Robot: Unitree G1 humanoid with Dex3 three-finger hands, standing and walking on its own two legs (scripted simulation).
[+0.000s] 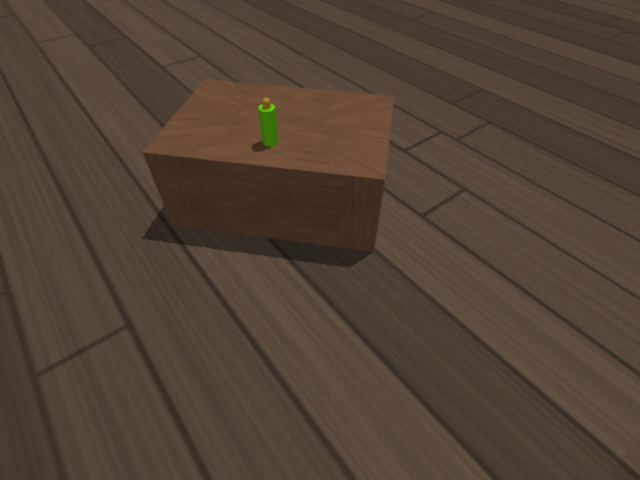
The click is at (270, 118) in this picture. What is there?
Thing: necked bottle
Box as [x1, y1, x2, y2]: [258, 98, 278, 146]
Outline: 264,98 262,100 263,103 258,108 263,143 265,145 270,146 276,144 278,141 274,105 270,104 267,98
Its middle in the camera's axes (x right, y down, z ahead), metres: -0.20 -0.46 +1.46
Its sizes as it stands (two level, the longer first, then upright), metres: 0.062 0.062 0.184
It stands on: a support 0.39 m high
